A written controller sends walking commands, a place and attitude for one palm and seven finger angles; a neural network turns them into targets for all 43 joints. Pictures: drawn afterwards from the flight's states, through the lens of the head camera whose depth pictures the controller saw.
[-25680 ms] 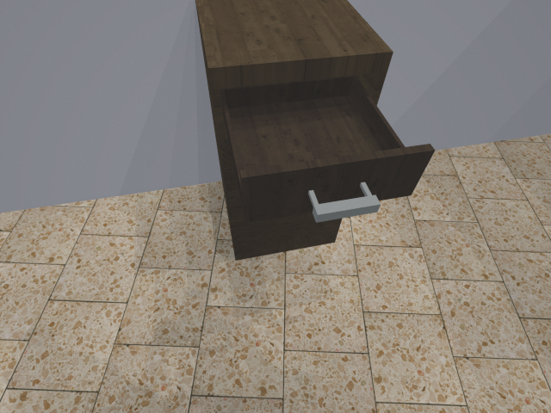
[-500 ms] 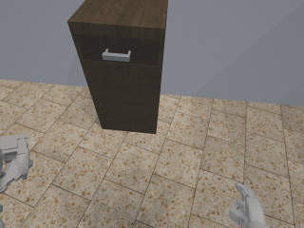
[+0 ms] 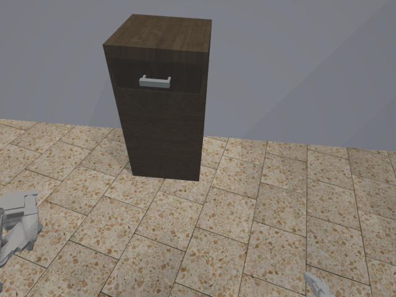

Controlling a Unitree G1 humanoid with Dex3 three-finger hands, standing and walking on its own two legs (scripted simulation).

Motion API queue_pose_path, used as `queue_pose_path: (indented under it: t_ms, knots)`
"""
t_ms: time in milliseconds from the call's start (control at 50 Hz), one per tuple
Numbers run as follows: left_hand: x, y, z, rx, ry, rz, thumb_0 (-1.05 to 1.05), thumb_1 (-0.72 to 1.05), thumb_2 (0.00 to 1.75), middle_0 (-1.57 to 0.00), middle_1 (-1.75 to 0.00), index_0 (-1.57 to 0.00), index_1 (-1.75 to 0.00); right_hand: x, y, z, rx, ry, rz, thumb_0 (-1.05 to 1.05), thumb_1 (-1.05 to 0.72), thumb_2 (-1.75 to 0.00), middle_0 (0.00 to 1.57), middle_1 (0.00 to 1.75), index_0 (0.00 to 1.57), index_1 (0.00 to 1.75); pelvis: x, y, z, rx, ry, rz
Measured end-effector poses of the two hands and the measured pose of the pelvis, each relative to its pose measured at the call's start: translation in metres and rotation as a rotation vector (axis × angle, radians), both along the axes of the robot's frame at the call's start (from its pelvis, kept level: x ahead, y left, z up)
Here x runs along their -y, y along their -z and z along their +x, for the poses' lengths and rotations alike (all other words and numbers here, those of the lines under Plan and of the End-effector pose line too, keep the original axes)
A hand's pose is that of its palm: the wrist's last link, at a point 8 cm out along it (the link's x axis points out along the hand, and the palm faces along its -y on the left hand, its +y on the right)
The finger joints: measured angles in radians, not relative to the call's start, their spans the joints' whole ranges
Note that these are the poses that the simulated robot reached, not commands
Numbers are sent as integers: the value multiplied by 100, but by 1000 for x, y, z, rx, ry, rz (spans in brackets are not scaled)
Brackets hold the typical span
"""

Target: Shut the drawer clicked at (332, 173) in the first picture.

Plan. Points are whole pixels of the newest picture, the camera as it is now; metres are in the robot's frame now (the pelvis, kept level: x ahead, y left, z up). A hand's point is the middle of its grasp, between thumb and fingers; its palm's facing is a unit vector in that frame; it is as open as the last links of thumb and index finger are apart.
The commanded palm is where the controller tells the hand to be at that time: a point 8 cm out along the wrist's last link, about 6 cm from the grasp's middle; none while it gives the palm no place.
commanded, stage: stop stepping back and stand still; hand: left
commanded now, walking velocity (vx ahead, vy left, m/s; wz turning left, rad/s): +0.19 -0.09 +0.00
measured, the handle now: (155, 80) +0.98 +0.21 -0.04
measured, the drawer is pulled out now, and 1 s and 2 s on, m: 0.00 0.00 0.00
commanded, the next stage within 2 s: let the arm hang, fingers relaxed in 0.36 s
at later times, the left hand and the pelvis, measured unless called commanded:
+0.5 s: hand (40, 227) +0.19 +0.24 +0.15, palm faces +0.34 -0.80 -0.50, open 3.2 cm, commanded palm none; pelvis -0.01 +0.00 +0.00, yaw +1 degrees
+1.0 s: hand out of the picture -0.04 +0.23 -0.16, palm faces +0.02 -0.96 -0.27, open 4.9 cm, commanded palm none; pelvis -0.02 +0.01 +0.01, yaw +1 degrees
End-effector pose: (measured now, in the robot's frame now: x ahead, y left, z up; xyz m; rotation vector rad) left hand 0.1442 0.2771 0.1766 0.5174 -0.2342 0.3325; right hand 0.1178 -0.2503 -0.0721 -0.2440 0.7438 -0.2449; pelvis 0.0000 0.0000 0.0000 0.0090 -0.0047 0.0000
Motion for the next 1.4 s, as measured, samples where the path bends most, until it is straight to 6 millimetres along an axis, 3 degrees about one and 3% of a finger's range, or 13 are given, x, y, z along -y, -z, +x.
queue_pose_path:
  t_ms: [120,340,480,520,560,600,680,720,740,880,1020,1200,1400]
  knots:
    - [3,-19,-14,86,-34,58,1,88,90,-140,-160,-141,-160,-6,6,-4,30,-36,43,1,-91,-90,20,30,20,30,9,2,-9,12,5,-4]
    - [6,0,-11,58,15,-38,1,88,90,-140,-160,-141,-160,-5,1,2,18,-51,-1,1,-91,-90,20,30,21,30,2,5,-14,3,-11,-15]
    - [1,-9,-2,26,14,61,1,88,90,-140,-160,-141,-160,-17,4,15,35,-85,54,1,-91,-90,20,30,20,30,4,1,-9,2,-6,-3]
    - [-7,30,14,-145,2,11,0,89,90,-140,-159,-141,-160,-17,19,18,-12,-120,89,1,-91,-90,20,30,20,30,1,3,-11,-11,-19,-12]
    - [-13,92,22,-391,-45,-99,0,89,90,-138,-157,-139,-158,-17,35,16,-73,-119,115,1,-91,-90,20,30,20,30,-3,6,-12,-15,-26,-13]
    - [-9,158,15,-637,-87,-216,0,90,90,-134,-154,-135,-154,-17,46,6,-133,-106,129,1,-91,-90,20,30,20,30,-5,8,-13,-10,-29,-9]
    - [26,260,-33,-1045,-97,-404,1,90,90,-123,-143,-124,-144,-17,52,-30,-266,-74,120,1,-91,-90,20,30,20,30,-5,7,-15,12,-25,-1]
    - [46,290,-65,-1197,-94,-475,1,90,90,-116,-137,-117,-137,-16,52,-52,-341,-54,106,0,-91,-90,20,30,20,30,-5,5,-17,17,-21,-3]
    - [43,296,-75,-1211,-140,-486,1,90,90,-113,-136,-114,-133,-16,52,-64,-382,-46,99,0,-91,-90,20,30,20,29,-4,4,-19,16,-24,-6]
    - [17,307,-146,-1434,-251,-489,1,90,90,-87,-111,-88,-105,-16,56,-126,-601,7,100,0,-91,-90,20,30,20,29,-6,-4,-25,6,-23,-22]
    - [5,301,-188,-1562,-332,-479,1,90,90,-60,-77,-61,-75,-25,64,-151,-666,39,136,0,-91,-90,20,30,20,29,-13,-7,-24,11,-13,-17]
    - [9,302,-177,-1551,-315,-485,0,90,90,-30,-42,-31,-42,-39,69,-147,-650,47,169,0,-91,-90,20,30,20,29,-18,-8,-22,19,-4,-12]
    - [21,305,-139,-1487,-244,-497,0,90,90,-21,-31,-21,-32,-43,68,-134,-619,54,174,0,-91,-90,20,30,20,29,-19,-9,-17,21,0,-8]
